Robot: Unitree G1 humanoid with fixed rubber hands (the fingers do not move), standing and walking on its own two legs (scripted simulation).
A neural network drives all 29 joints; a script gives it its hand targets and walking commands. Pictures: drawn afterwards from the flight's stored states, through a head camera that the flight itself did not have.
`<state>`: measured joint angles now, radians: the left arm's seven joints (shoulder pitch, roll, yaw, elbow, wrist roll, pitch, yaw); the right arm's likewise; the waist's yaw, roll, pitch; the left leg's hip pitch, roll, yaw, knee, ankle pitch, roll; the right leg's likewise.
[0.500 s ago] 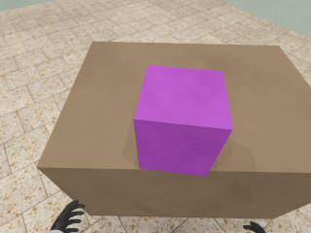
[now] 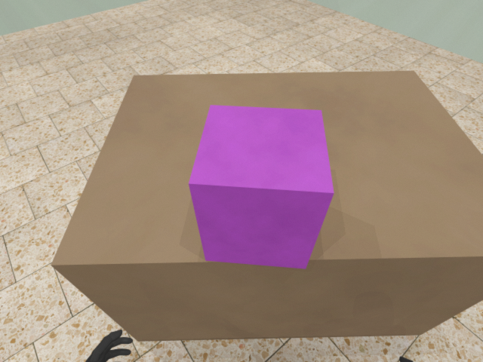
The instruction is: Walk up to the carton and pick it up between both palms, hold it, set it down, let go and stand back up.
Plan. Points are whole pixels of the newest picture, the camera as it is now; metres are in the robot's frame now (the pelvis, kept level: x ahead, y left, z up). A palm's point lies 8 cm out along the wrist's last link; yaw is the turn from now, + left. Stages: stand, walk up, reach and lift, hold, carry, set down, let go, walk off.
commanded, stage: walk up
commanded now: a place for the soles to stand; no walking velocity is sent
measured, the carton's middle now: (259, 190) +0.43 +0.00 +0.03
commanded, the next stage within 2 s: reach and lift in 1.78 s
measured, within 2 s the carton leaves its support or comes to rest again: neither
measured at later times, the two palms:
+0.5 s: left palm out of the picture +0.13 +0.26 -0.09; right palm out of the picture +0.10 -0.29 -0.09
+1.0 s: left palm out of the picture +0.11 +0.24 -0.10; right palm out of the picture +0.08 -0.28 -0.09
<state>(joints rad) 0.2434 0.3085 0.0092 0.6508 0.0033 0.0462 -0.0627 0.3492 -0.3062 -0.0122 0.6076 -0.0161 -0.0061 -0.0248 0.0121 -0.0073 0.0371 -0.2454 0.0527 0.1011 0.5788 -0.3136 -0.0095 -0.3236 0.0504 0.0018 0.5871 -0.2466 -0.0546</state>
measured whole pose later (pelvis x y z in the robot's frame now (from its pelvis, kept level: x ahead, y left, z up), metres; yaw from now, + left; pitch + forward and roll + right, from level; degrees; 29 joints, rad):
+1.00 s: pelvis +0.00 -0.01 +0.00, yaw -1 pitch -1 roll +0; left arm 0.25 0.29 0.00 0.70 0.01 0.03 -0.04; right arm 0.34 -0.29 -0.01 0.63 -0.01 -0.02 -0.01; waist 0.00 -0.01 0.05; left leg -0.22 0.02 0.04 0.55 -0.32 0.00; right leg -0.28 0.03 0.00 0.55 -0.25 -0.03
